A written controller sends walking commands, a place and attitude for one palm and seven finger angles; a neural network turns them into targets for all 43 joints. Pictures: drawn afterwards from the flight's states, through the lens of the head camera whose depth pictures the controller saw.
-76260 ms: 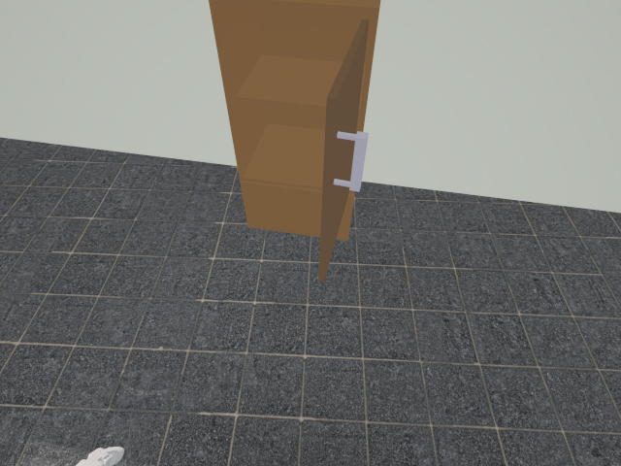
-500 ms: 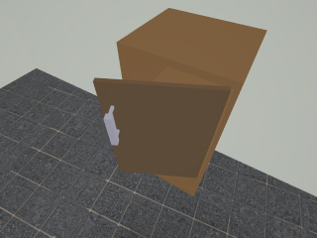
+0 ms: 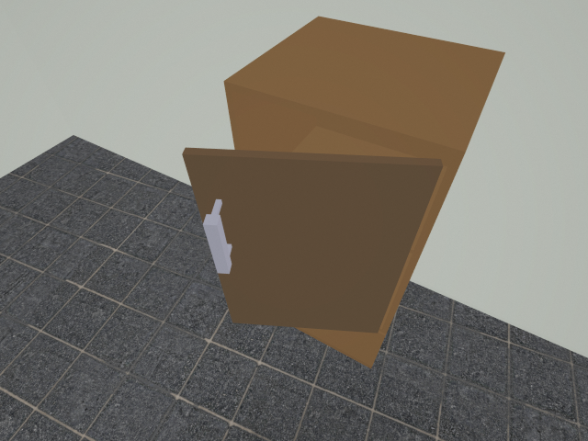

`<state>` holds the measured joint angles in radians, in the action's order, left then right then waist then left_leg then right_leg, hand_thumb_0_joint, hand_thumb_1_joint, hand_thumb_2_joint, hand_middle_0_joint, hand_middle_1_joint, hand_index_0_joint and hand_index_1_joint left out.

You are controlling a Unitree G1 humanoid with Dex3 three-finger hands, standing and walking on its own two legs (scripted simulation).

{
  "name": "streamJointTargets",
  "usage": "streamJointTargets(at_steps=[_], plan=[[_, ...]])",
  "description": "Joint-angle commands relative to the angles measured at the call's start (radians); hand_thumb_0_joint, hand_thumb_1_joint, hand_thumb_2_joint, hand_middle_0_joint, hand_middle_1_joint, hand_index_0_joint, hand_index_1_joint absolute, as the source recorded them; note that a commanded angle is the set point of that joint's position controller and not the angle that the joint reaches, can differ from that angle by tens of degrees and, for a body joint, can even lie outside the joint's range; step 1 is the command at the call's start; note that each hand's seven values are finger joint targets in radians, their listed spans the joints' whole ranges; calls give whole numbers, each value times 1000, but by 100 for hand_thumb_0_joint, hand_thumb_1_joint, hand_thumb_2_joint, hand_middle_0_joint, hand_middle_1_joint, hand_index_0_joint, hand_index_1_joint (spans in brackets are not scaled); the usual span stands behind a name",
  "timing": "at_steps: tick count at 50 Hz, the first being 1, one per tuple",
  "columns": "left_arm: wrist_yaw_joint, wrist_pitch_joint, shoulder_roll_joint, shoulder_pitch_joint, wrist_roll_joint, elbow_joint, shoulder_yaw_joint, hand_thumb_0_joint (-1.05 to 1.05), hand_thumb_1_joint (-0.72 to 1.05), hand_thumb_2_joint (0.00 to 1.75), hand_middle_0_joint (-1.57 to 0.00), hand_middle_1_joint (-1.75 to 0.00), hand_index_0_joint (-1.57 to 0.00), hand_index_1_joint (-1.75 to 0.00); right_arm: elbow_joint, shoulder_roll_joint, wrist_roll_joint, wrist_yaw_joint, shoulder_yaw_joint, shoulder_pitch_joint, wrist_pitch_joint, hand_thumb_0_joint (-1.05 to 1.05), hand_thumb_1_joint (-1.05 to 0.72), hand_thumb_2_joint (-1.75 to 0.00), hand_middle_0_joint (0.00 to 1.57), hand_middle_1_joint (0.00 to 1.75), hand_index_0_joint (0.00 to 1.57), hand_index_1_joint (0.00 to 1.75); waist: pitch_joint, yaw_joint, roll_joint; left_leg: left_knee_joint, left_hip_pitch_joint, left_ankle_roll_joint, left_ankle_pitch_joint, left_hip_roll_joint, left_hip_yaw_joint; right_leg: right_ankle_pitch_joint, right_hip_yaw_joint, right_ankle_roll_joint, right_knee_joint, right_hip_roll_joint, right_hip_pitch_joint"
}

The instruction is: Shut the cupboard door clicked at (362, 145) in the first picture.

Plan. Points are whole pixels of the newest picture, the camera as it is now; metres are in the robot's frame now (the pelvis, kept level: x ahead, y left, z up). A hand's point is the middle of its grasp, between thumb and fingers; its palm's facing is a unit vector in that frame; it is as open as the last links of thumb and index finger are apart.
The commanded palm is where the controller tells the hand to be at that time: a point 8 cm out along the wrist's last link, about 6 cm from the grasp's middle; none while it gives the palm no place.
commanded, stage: look again from close up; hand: left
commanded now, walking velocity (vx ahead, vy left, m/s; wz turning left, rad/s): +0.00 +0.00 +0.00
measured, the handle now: (221, 237) +0.47 +0.16 -0.04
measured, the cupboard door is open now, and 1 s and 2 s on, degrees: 25 25 25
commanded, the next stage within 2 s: raise the hand and make a fist in 0.28 s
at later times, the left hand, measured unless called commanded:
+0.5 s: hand out of the picture +0.13 +0.21 -0.09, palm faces +0.21 -0.96 -0.19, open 7.4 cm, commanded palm +0.10 +0.26 -0.07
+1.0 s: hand out of the picture +0.13 +0.19 -0.05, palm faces -0.04 -1.00 -0.04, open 5.2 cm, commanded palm +0.11 +0.25 -0.06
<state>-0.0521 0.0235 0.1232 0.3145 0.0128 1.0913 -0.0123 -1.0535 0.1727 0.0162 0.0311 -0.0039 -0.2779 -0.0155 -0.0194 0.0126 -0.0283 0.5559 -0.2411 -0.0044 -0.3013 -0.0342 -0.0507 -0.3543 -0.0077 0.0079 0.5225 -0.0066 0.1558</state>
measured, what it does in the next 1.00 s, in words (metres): lowers itself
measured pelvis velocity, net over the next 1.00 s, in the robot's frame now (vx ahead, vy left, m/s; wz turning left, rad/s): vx -0.08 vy -0.01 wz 0.04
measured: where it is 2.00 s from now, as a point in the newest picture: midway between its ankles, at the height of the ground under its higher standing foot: outside the picture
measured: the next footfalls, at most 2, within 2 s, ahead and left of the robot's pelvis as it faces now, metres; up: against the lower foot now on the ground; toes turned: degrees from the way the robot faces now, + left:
none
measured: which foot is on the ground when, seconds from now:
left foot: down 0.00-1.00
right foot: down 0.00-1.00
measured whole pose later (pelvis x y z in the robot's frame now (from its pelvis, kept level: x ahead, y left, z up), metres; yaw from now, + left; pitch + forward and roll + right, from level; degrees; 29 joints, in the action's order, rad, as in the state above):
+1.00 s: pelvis -0.08 -0.01 -0.12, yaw +2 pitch +14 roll -3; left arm 0.38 0.43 0.26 0.35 -0.31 0.00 0.15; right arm -0.53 0.22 -0.03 0.07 0.02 -0.19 -0.26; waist 0.15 -0.04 -0.03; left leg 1.31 -1.08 -0.02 -0.49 -0.04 0.06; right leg -0.58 -0.12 0.04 1.29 0.00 0.96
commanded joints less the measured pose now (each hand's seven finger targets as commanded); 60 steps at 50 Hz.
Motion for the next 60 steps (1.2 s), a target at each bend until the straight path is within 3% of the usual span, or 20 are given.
streamJointTargets(at_steps=[1,18,19,20,21,22,23,24,25,26,27,29,30,32,35,39,43,45,52,60], plan=[[4,0,115,41,2,-50,17,0,90,90,-20,-30,-20,-30,52,85,-3,-4,-5,-38,-10,0,-90,-90,20,30,20,30,-88,-9,47,-128,-7,46,145,-69,94,128,75,35,-94,70,98],[10,-11,162,12,0,-47,17,0,90,90,-20,-30,-20,-30,10,113,-4,0,-4,-14,-16,0,-90,-90,20,30,20,30,-31,-18,27,-146,77,49,300,-71,75,249,67,17,-88,89,51],[-26,11,166,84,14,-27,21,0,90,90,-20,-30,-20,-30,71,144,-14,-7,-15,53,-18,0,-90,-90,20,30,20,30,-43,-39,80,58,40,21,474,-96,58,575,120,-2,-120,140,86],[-44,286,813,-821,-108,-1666,495,0,90,90,-20,-30,-20,-30,302,336,-30,83,-58,-60,-220,0,-90,-90,20,30,20,30,366,133,-3,87,361,38,606,-34,91,617,-51,3,178,32,99],[-34,196,254,-40,-128,-1269,75,0,90,90,-22,-32,-22,-32,315,218,-86,107,-4,20,-305,0,-90,-90,20,30,20,30,519,15,-362,-1,483,19,742,-66,147,219,-86,-6,291,-10,247],[-31,63,23,195,-195,-1252,1,0,90,90,-24,-34,-24,-34,339,164,-66,82,-21,52,-346,0,-90,-90,20,30,20,30,435,-10,-356,-75,354,-28,817,-48,132,58,-98,-1,321,-11,241],[-37,66,77,38,-168,-1185,40,0,90,90,-25,-36,-25,-36,314,151,-62,46,-39,33,-365,0,-90,-90,20,30,20,30,203,28,-135,-66,133,-29,659,-46,134,42,-71,-8,257,11,315],[-13,96,63,10,-170,-1103,67,0,90,90,-27,-38,-27,-38,347,178,-50,26,-68,42,-363,0,-90,-90,20,30,20,30,22,37,-57,-14,-26,-30,421,-23,128,46,-90,0,167,11,366],[20,152,97,25,-173,-994,122,0,90,90,-29,-40,-29,-40,374,196,-41,15,-78,54,-362,0,-90,-90,20,30,20,30,-40,40,75,60,-170,-22,196,5,118,83,-103,7,110,16,405],[68,229,88,165,-195,-883,161,0,90,90,-31,-42,-31,-42,408,190,-34,7,-83,72,-358,0,-90,-90,20,30,20,30,-33,11,222,128,-262,-9,100,24,103,45,-97,7,116,15,454],[137,306,69,282,-215,-799,174,0,90,90,-33,-44,-33,-44,442,184,-38,-9,-89,87,-354,0,-90,-90,20,30,20,30,-6,-25,216,183,-310,-11,125,40,87,97,-81,18,163,18,456],[284,485,82,323,-247,-809,232,0,90,90,-36,-48,-36,-48,489,185,-18,-33,-100,103,-339,0,-90,-90,20,30,20,30,186,-72,257,330,-379,-18,273,48,68,312,-91,20,379,4,490],[362,569,93,316,-264,-815,236,0,90,90,-38,-50,-38,-50,510,188,-14,-39,-110,121,-337,0,-90,-90,20,30,20,30,247,-85,252,395,-438,-21,250,55,57,320,-67,17,451,3,528],[491,671,190,225,-299,-825,303,0,90,90,-42,-54,-42,-54,560,191,-25,-49,-115,137,-330,0,-90,-90,20,30,20,30,280,-84,120,488,-549,-17,130,62,46,197,12,27,509,21,597],[542,606,241,122,-383,-997,336,0,90,90,-47,-60,-47,-60,683,202,-45,-28,-107,173,-309,0,-90,-90,20,30,20,30,372,-94,15,539,-610,6,-29,69,20,-101,93,23,467,24,622],[471,574,277,-108,-389,-1314,294,0,90,90,-55,-68,-55,-68,719,198,-52,11,-86,133,-305,0,-90,-90,20,30,20,30,372,-22,-33,586,-630,31,-163,36,53,-362,145,14,396,12,706],[421,558,267,-165,-340,-1400,205,0,90,90,-62,-76,-62,-76,686,201,-49,49,-62,106,-311,0,-90,-90,20,30,20,30,316,34,-35,603,-652,44,-214,23,75,-387,117,14,407,-7,779],[425,517,256,-123,-332,-1343,191,0,90,90,-66,-80,-66,-80,671,203,-53,59,-55,96,-311,0,-90,-90,20,30,20,30,307,36,-26,598,-668,43,-223,23,84,-383,97,13,412,-10,779],[404,356,296,40,-350,-1225,312,0,90,90,-79,-94,-79,-94,687,173,-60,56,-53,127,-281,0,-90,-90,20,30,20,30,364,-53,25,551,-676,32,-134,28,86,-319,78,12,403,1,656],[363,457,212,70,-337,-1263,231,0,90,90,-93,-110,-93,-110,674,173,-44,32,-57,103,-283,0,-90,-90,20,30,20,30,351,-27,36,509,-618,28,-80,23,107,-157,-12,16,485,-14,710]])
